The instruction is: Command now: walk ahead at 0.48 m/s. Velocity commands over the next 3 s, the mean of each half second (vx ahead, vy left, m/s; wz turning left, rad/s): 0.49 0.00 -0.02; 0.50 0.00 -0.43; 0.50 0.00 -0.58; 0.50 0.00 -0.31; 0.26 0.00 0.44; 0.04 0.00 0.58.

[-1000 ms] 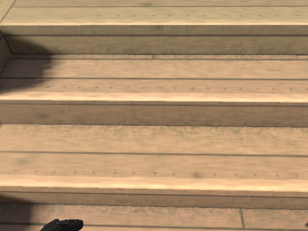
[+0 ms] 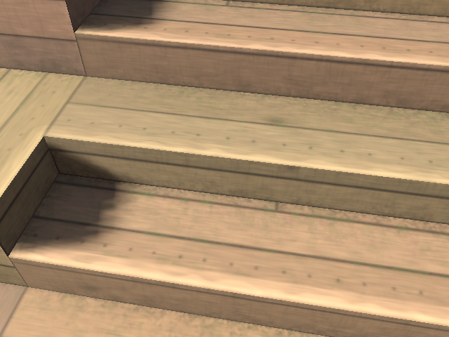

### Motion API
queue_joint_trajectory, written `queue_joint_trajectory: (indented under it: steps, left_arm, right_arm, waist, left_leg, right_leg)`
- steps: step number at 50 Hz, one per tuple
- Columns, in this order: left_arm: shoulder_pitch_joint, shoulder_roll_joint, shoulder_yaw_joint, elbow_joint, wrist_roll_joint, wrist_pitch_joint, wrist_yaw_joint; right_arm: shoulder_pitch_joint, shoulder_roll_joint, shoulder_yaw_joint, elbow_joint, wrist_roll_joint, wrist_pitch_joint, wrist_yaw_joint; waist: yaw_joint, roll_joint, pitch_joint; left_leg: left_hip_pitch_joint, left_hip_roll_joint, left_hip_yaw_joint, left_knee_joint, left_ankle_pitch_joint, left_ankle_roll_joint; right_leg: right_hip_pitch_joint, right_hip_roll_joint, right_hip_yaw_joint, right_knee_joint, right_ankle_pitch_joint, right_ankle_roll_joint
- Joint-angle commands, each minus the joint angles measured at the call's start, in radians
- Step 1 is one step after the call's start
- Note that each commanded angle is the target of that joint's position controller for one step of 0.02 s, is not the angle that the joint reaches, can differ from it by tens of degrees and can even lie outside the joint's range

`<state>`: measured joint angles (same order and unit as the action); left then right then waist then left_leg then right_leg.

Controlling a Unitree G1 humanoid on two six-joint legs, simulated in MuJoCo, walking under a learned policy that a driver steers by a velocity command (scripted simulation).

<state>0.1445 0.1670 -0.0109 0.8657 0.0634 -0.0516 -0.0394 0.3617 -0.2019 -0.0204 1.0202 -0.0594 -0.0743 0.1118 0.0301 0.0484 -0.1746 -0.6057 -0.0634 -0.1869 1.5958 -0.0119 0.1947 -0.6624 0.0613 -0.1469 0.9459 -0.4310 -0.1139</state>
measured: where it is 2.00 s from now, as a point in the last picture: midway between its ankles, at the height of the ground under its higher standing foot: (320, 67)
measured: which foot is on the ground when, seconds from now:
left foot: up 0.00-0.32, down 0.34-0.86, up 0.88-1.00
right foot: down 0.00-0.38, up 0.40-0.82, down 0.84-1.00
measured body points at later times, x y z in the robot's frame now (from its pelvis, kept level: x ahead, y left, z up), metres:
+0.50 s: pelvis +0.30 +0.05 +0.16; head +0.30 +0.05 +0.61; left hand +0.34 +0.28 +0.01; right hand +0.40 -0.18 +0.02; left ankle +0.35 +0.13 -0.53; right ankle +0.21 -0.11 -0.34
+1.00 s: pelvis +0.58 +0.00 +0.30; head +0.57 +0.00 +0.75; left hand +0.71 +0.21 +0.16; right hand +0.57 -0.25 +0.15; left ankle +0.50 +0.17 -0.21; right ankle +0.59 -0.08 -0.38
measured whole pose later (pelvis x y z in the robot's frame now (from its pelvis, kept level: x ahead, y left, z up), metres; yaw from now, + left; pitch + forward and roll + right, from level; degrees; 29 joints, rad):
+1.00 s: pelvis +0.58 +0.00 +0.30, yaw -17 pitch +6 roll -3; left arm 0.24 0.18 0.04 1.00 0.05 -0.05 -0.04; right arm 0.28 -0.23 0.00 1.02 -0.08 -0.07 0.10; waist 0.05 0.06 -0.17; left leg -0.68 -0.01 -0.14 1.75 -0.01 0.17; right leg -0.63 0.13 -0.05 0.91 -0.40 -0.10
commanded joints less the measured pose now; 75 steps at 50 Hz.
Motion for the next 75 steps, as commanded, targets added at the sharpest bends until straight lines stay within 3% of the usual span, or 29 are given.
queue_joint_trajectory:
  steps: [1,8,12,16,17,18,19,20,21,24,26,36,37,41,43,44,45,46,51,57,59,61,64,65,66,67,69,72,75]
  left_arm:
    - [0.100,-0.098,-0.025,0.155,-0.015,-0.011,-0.009]
    - [0.283,-0.059,-0.031,0.253,0.089,-0.029,-0.012]
    - [0.306,0.018,-0.028,0.210,0.012,-0.051,-0.060]
    - [0.341,0.226,0.028,0.203,-0.058,-0.094,-0.064]
    - [0.361,0.234,0.046,0.233,-0.032,-0.087,-0.075]
    - [0.522,0.110,0.029,0.243,0.044,-0.080,-0.088]
    - [0.515,0.066,0.020,0.236,0.052,-0.062,-0.117]
    - [0.396,0.050,0.046,0.247,0.002,-0.036,-0.126]
    - [0.321,0.031,0.054,0.222,-0.035,-0.039,-0.110]
    - [0.187,-0.039,0.022,0.156,-0.039,-0.035,-0.047]
    - [0.175,-0.099,0.000,0.143,-0.038,-0.009,-0.055]
    - [-0.378,-0.005,-0.032,-0.108,-0.056,0.038,-0.042]
    - [-0.311,-0.016,-0.026,-0.100,-0.035,0.062,-0.050]
    - [-0.176,0.010,-0.005,-0.114,-0.024,0.084,-0.063]
    - [0.036,0.064,0.030,-0.046,-0.050,0.057,-0.020]
    - [0.199,0.120,0.044,0.017,-0.073,0.051,-0.003]
    - [0.457,0.184,0.065,0.124,-0.027,0.060,0.004]
    - [0.497,0.222,0.095,0.138,0.005,0.041,0.007]
    - [0.124,-0.068,0.008,0.206,-0.002,-0.007,-0.024]
    - [0.338,-0.005,-0.004,0.258,0.070,-0.042,-0.011]
    - [0.363,0.034,-0.003,0.251,0.058,-0.050,-0.031]
    - [0.226,0.091,0.003,0.126,-0.042,-0.065,-0.054]
    - [0.255,0.200,0.044,0.108,-0.077,-0.101,-0.057]
    - [0.265,0.209,0.062,0.120,-0.049,-0.107,-0.067]
    - [0.353,0.083,0.051,0.127,-0.010,-0.104,-0.069]
    - [0.377,-0.033,0.024,0.118,0.014,-0.083,-0.080]
    - [0.154,0.039,0.065,0.128,-0.052,-0.066,-0.057]
    - [0.126,-0.026,0.040,0.126,-0.021,-0.042,-0.037]
    - [0.046,-0.061,0.013,0.100,-0.045,-0.019,-0.055]
  right_arm:
    - [-0.126,0.069,0.023,-0.127,0.008,0.012,-0.041]
    - [-0.405,0.085,0.085,-0.248,0.039,0.039,-0.044]
    - [-0.725,0.017,0.082,-0.382,0.013,0.098,-0.046]
    - [-0.454,-0.008,0.060,-0.324,0.011,0.111,-0.025]
    - [-0.349,-0.035,0.043,-0.296,0.017,0.100,-0.041]
    - [-0.148,-0.088,0.029,-0.215,0.030,0.099,-0.053]
    - [0.105,-0.152,0.008,-0.138,0.022,0.107,-0.062]
    - [0.235,-0.217,-0.028,-0.078,-0.013,0.093,-0.072]
    - [0.169,-0.193,-0.024,-0.022,-0.007,0.050,-0.080]
    - [-0.139,0.076,0.034,0.025,0.000,0.025,-0.063]
    - [-0.184,0.135,0.050,0.028,-0.014,0.016,-0.059]
    - [0.212,0.016,0.065,0.121,-0.084,0.001,-0.053]
    - [0.049,-0.025,0.063,0.075,-0.061,-0.004,-0.029]
    - [0.111,-0.214,0.013,0.062,0.031,-0.059,-0.036]
    - [0.134,-0.197,-0.004,0.063,-0.039,-0.045,-0.018]
    - [0.173,-0.127,0.009,0.034,-0.083,-0.046,0.001]
    - [0.091,-0.070,0.017,0.011,-0.070,-0.021,0.036]
    - [0.034,-0.057,0.005,-0.005,-0.007,-0.005,0.043]
    - [-0.159,0.044,0.052,-0.121,-0.016,0.013,-0.041]
    - [-0.409,0.021,0.080,-0.247,0.009,0.007,-0.080]
    - [-0.565,-0.015,0.081,-0.336,0.014,0.020,-0.101]
    - [-0.625,0.035,0.091,-0.384,0.010,0.048,-0.090]
    - [-0.450,-0.069,0.047,-0.344,0.022,0.054,-0.079]
    - [-0.333,-0.128,0.021,-0.320,0.035,0.039,-0.092]
    - [-0.121,-0.141,0.015,-0.270,0.028,0.022,-0.104]
    - [0.101,-0.223,0.000,-0.204,-0.005,0.024,-0.115]
    - [0.016,-0.208,-0.012,-0.147,0.000,-0.012,-0.115]
    - [-0.140,0.121,0.049,-0.059,0.025,0.006,-0.105]
    - [-0.161,0.145,0.052,-0.003,0.002,-0.001,-0.112]
  waist:
    - [-0.074,0.018,0.054]
    - [-0.067,-0.085,0.131]
    - [-0.013,-0.129,0.119]
    - [-0.137,-0.202,0.050]
    - [-0.153,-0.237,-0.022]
    - [-0.123,-0.047,-0.311]
    - [-0.220,0.115,-0.381]
    - [-0.272,0.174,-0.150]
    - [-0.198,0.114,0.024]
    - [-0.013,-0.106,0.033]
    - [0.059,-0.087,0.051]
    - [-0.100,0.040,0.129]
    - [0.020,0.063,0.149]
    - [0.083,0.108,0.070]
    - [0.092,0.112,-0.063]
    - [0.104,-0.018,-0.225]
    - [0.183,-0.219,-0.216]
    - [0.195,-0.256,-0.071]
    - [-0.091,0.004,0.079]
    - [-0.018,-0.059,0.100]
    - [0.010,-0.065,0.113]
    - [-0.040,-0.161,0.146]
    - [-0.106,-0.177,0.054]
    - [-0.126,-0.209,-0.030]
    - [-0.138,0.013,-0.297]
    - [-0.203,0.309,-0.374]
    - [-0.181,0.169,0.120]
    - [-0.025,-0.082,0.079]
    - [0.014,-0.059,0.112]
  left_leg:
    - [-0.573,0.039,-0.076,0.457,-0.001,0.093]
    - [-0.816,0.145,0.149,0.478,-0.170,0.115]
    - [-0.270,0.179,0.361,-0.151,-0.169,0.009]
    - [-0.149,-0.012,0.404,-0.578,-0.263,-0.068]
    - [-0.011,-0.017,0.355,-0.680,-0.234,-0.038]
    - [0.513,0.102,0.068,-0.639,0.116,0.102]
    - [0.773,0.257,-0.385,-1.003,-0.143,0.216]
    - [0.616,0.341,-0.706,-1.245,-0.480,0.213]
    - [0.460,0.332,-0.622,-1.235,-0.622,0.113]
    - [0.261,0.337,-0.228,-1.172,-0.186,0.004]
    - [0.202,0.270,0.025,-1.206,-0.123,-0.037]
    - [0.431,0.340,0.264,-1.522,-0.053,0.009]
    - [0.218,0.321,0.353,-1.561,0.394,0.009]
    - [0.655,0.391,0.403,-1.288,1.318,-0.002]
    - [0.601,0.371,0.390,-1.004,1.480,-0.016]
    - [0.297,0.296,0.307,-0.764,1.216,-0.044]
    - [-0.071,0.084,0.265,-0.399,0.112,-0.082]
    - [-0.310,0.015,0.026,0.109,-0.047,-0.067]
    - [-0.589,0.065,0.034,0.428,-0.034,0.025]
    - [-0.725,0.114,0.127,0.457,-0.249,-0.008]
    - [-0.592,0.185,0.130,0.126,-0.206,-0.074]
    - [-0.019,0.122,0.333,-0.138,-0.437,-0.167]
    - [-0.035,-0.008,0.363,-0.445,-0.402,-0.147]
    - [0.069,-0.006,0.270,-0.568,-0.341,-0.104]
    - [0.520,0.157,-0.112,-0.650,-0.036,0.079]
    - [0.805,0.442,-0.752,-1.083,-0.212,0.280]
    - [0.377,0.398,-0.673,-1.192,-0.893,0.113]
    - [0.198,0.372,-0.230,-1.150,-0.436,0.039]
    - [0.201,0.302,0.032,-1.226,-0.324,0.000]
  right_leg:
    - [0.286,-0.273,0.545,-0.535,0.142,-0.171]
    - [0.267,-0.208,0.247,-0.707,0.155,-0.097]
    - [0.046,-0.241,0.176,-0.947,0.491,-0.126]
    - [0.645,-0.326,0.135,-0.648,1.680,-0.140]
    - [0.709,-0.321,0.114,-0.495,1.810,-0.115]
    - [0.424,-0.257,0.184,-0.194,1.596,-0.065]
    - [0.092,-0.089,0.249,0.077,0.861,-0.051]
    - [-0.167,0.034,0.397,0.654,0.445,-0.032]
    - [-0.354,0.018,0.469,0.935,0.507,-0.059]
    - [-0.466,-0.026,0.454,1.094,0.543,-0.156]
    - [-0.514,-0.088,0.376,1.102,0.492,-0.162]
    - [-0.712,-0.166,0.080,0.724,0.337,-0.119]
    - [-0.374,-0.160,0.001,0.610,0.320,-0.136]
    - [-0.184,0.014,-0.063,0.189,0.077,-0.032]
    - [0.160,0.060,0.052,0.098,0.226,-0.081]
    - [0.543,0.006,0.332,-0.002,0.331,-0.176]
    - [0.770,-0.145,0.728,-0.383,0.233,-0.271]
    - [0.673,-0.226,0.960,-0.551,0.016,-0.263]
    - [0.266,-0.128,0.530,-0.488,0.228,-0.155]
    - [0.223,-0.116,0.509,-0.569,0.091,-0.115]
    - [0.162,-0.130,0.528,-0.636,0.157,-0.112]
    - [-0.211,-0.162,0.518,-0.864,0.294,-0.184]
    - [0.322,-0.239,0.484,-0.618,1.329,-0.180]
    - [0.450,-0.222,0.457,-0.450,1.522,-0.138]
    - [0.208,-0.100,0.426,-0.073,1.392,-0.077]
    - [-0.217,0.098,0.422,0.312,0.296,-0.012]
    - [-0.535,0.012,0.449,0.840,0.451,-0.044]
    - [-0.430,-0.064,0.382,0.910,0.465,-0.115]
    - [-0.557,-0.082,0.347,0.940,0.397,-0.158]
Next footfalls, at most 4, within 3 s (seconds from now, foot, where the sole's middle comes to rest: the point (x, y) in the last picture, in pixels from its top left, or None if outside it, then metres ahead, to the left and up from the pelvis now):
0.34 left None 0.39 0.13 -0.57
0.84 right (283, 253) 0.63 -0.09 -0.42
1.30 left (235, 125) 0.95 0.03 -0.28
1.96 right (413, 49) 1.11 -0.45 -0.13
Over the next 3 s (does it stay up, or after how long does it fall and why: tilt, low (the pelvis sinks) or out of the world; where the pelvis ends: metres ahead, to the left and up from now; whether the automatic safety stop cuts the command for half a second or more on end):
stays up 1.32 -0.40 0.77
